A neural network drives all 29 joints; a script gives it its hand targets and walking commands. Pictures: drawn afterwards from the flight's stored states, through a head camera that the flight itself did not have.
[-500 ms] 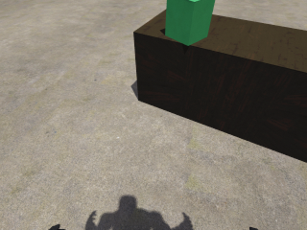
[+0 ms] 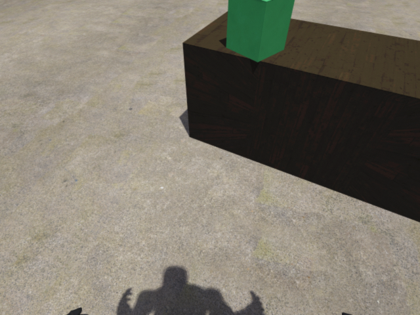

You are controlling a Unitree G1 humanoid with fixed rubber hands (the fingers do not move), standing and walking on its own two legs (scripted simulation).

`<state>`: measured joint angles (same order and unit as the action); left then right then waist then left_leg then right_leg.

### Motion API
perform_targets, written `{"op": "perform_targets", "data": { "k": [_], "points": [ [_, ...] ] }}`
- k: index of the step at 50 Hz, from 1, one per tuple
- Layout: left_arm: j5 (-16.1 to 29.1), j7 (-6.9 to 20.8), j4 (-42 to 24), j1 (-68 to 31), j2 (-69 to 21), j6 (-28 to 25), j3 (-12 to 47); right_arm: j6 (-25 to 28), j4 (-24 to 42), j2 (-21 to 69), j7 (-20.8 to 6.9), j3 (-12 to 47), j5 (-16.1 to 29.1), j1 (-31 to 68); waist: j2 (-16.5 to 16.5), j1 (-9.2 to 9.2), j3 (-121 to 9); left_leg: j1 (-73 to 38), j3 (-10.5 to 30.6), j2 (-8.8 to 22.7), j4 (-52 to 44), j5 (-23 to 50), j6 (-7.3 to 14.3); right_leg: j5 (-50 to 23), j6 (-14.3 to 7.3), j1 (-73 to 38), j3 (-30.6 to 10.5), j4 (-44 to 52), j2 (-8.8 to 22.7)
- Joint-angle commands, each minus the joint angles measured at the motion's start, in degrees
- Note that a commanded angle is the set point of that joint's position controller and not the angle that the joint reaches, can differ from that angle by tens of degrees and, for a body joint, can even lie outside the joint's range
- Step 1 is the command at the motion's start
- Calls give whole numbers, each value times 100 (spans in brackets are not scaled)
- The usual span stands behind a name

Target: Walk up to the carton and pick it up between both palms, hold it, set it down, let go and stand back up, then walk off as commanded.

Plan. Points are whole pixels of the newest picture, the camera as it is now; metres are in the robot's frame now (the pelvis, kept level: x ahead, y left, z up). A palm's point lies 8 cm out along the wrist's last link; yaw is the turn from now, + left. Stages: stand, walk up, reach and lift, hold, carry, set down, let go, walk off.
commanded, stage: stand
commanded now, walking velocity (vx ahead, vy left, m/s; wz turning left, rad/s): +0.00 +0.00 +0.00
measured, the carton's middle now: (258, 22) +1.33 -0.25 +0.03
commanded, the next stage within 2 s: walk up in 1.12 s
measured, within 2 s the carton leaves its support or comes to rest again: neither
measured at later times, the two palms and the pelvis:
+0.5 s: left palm out of the picture +0.10 +0.29 -0.09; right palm out of the picture +0.08 -0.28 -0.11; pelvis -0.01 +0.00 +0.00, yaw +0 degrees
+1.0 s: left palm out of the picture +0.10 +0.29 -0.09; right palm out of the picture +0.09 -0.28 -0.11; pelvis +0.00 +0.00 +0.00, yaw +0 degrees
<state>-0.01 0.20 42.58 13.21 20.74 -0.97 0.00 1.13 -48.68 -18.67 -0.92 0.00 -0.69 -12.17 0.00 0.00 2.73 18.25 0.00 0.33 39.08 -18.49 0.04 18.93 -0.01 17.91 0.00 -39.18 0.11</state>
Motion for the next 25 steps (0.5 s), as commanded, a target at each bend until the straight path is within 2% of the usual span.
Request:
{"op": "perform_targets", "data": {
  "k": [1, 2, 3, 4, 5, 6, 7, 8, 9, 10, 11, 12, 13, 14, 15, 16, 17, 18, 19, 20, 21, 22, 23, 24, 25],
  "points": [
    [-116, -63, 170, -382, 1146, -241, -279, 171, 115, -1303, 52, -400, -11, 585, 4, 33, -304, -221, 580, 527, -1115, 450, 363, -763, -418, -237, -708, 1193, 572],
    [-109, -76, 167, -455, 1326, -220, -331, 128, 141, -1350, 56, -396, 43, 631, 17, -83, -515, -363, 526, 524, -1018, 707, 350, -886, -382, -203, -755, 1217, 633],
    [-50, -59, 117, -397, 1161, -227, -285, 138, 122, -1404, 78, -371, 8, 585, -136, 12, -477, -315, 625, 581, -1030, 690, 418, -904, -370, -234, -714, 1138, 557],
    [-106, -92, 134, -449, 1184, -244, -274, 133, 115, -1422, 79, -420, 18, 582, -1, -22, -374, -295, 623, 518, -964, 702, 394, -937, -387, -141, -726, 1191, 641],
    [-92, -70, 130, -475, 1245, -227, -297, 149, 161, -1420, 80, -414, 14, 646, -97, -29, -419, -377, 627, 567, -1042, 728, 381, -815, -374, -103, -780, 1168, 612],
    [-104, -78, 232, -416, 1175, -238, -324, 133, 185, -1313, 65, -367, 29, 574, -9, 16, -512, -365, 547, 517, -1040, 662, 381, -698, -384, -139, -705, 1171, 622],
    [-98, -88, 172, -430, 1249, -240, -299, 124, 180, -1404, 42, -415, 32, 523, -20, -35, -517, -391, 624, 512, -1010, 585, 372, -650, -414, -170, -766, 1166, 597],
    [-84, -61, 182, -411, 1193, -269, -266, 139, 156, -1391, 75, -410, 8, 517, -213, 9, -383, -243, 653, 514, -1051, 547, 367, -432, -386, -137, -739, 1195, 615],
    [-85, -74, 245, -404, 1202, -236, -272, 124, 160, -1480, 34, -441, 4, 681, -106, 112, -364, -176, 689, 533, -1100, 318, 401, -389, -373, -83, -769, 1221, 571],
    [-90, -59, 232, -375, 1273, -208, -320, 104, 143, -1439, 34, -393, 21, 595, 38, 102, -347, -74, 684, 542, -1185, 110, 386, -310, -384, -136, -701, 1235, 575],
    [-88, -62, 243, -520, 1154, -197, -280, 114, 87, -1395, 42, -431, 49, 672, -153, 77, -205, -125, 580, 459, -1148, -37, 365, -92, -354, 20, -756, 1364, 584],
    [-58, -35, 204, -425, 1150, -220, -280, 135, 75, -1365, 68, -372, 23, 677, -2, 29, -142, -148, 652, 498, -1090, -70, 404, -106, -374, 132, -897, 1420, 619],
    [-132, -44, 221, -489, 1214, -245, -253, 143, 147, -1182, 49, -359, 20, 589, -69, -83, -225, -183, 666, 481, -1200, -239, 410, 62, -357, 163, -880, 1358, 573],
    [-118, -33, 226, -626, 1265, -216, -307, 152, 150, -1251, 31, -365, -28, 652, 64, -58, -250, -156, 654, 538, -1292, -385, 382, 265, -353, 113, -804, 1463, 569],
    [-136, -44, 153, -655, 1230, -224, -267, 148, 240, -1294, 14, -385, 28, 673, 5, -71, -190, -101, 696, 521, -1301, -384, 360, 396, -333, 157, -849, 1508, 605],
    [-121, -45, 268, -494, 1186, -236, -246, 157, 121, -1309, 52, -387, 22, 579, -80, -27, -21, -150, 736, 512, -1255, -89, 406, 188, -364, 215, -829, 1456, 575],
    [-86, -16, 258, -432, 1136, -257, -264, 157, 44, -1348, 53, -387, 0, 542, -25, 13, -267, -248, 690, 601, -1302, -16, 431, -33, -328, 67, -780, 1389, 578],
    [-117, -21, 272, -459, 1152, -256, -237, 174, 82, -1289, 51, -387, 20, 509, -156, -36, -111, -123, 709, 548, -1259, 55, 395, -145, -339, -24, -735, 1361, 539],
    [-86, -47, 249, -381, 1135, -230, -257, 160, 104, -1311, 67, -394, 3, 554, 63, 34, -204, -189, 634, 558, -1308, -6, 407, -455, -339, -25, -675, 1321, 537],
    [-147, -71, 298, -360, 1252, -221, -260, 112, 40, -1429, 68, -386, 5, 586, 46, 15, -187, -175, 743, 544, -1272, 155, 401, -526, -376, -86, -739, 1238, 542],
    [-123, -62, 258, -450, 1139, -237, -247, 144, 128, -1289, 65, -357, 19, 663, -208, -5, -199, -219, 598, 520, -1167, 386, 382, -544, -336, -86, -706, 1317, 563],
    [-126, -56, 340, -406, 1252, -264, -259, 144, 39, -1309, 63, -338, 43, 522, -77, -44, -217, -412, 548, 470, -1189, 489, 352, -498, -379, 86, -899, 1445, 665],
    [-75, -29, 309, -414, 1343, -241, -292, 152, 67, -1384, 52, -378, 43, 506, -123, -70, -384, -530, 462, 487, -1075, 549, 320, -546, -325, 6, -796, 1385, 596],
    [-45, -37, 315, -386, 1255, -233, -319, 155, -13, -1424, 31, -418, 32, 435, -46, -6, -526, -454, 643, 594, -1190, 362, 315, -437, -282, -157, -703, 1314, 559],
    [-76, -45, 264, -483, 1230, -226, -273, 146, 39, -1352, 37, -402, 59, 473, -170, -15, -396, -257, 747, 593, -1261, 284, 339, -483, -345, -141, -682, 1257, 574]
  ]
}}
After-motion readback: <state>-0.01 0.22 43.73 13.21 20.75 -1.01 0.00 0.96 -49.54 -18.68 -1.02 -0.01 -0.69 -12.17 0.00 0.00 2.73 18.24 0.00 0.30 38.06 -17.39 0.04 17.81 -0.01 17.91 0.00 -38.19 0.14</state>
